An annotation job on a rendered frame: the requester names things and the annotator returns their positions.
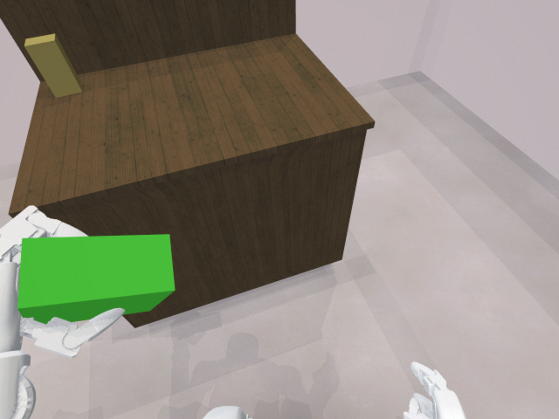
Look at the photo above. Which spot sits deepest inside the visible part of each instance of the left robot hand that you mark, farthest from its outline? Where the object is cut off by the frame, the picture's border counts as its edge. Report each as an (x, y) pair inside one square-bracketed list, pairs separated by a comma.
[(58, 335)]

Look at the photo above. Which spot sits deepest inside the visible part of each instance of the sponge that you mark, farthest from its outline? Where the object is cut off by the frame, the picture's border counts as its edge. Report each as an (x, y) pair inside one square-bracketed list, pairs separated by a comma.
[(78, 278)]

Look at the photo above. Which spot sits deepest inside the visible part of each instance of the table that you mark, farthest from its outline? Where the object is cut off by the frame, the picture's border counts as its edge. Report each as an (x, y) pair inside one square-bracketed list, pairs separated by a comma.
[(208, 120)]

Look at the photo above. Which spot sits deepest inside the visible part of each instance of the right robot hand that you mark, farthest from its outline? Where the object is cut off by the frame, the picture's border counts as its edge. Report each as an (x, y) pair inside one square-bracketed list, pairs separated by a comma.
[(444, 405)]

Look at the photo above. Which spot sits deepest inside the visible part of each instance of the robot left forearm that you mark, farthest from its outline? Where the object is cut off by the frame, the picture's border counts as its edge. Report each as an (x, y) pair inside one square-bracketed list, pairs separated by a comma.
[(17, 393)]

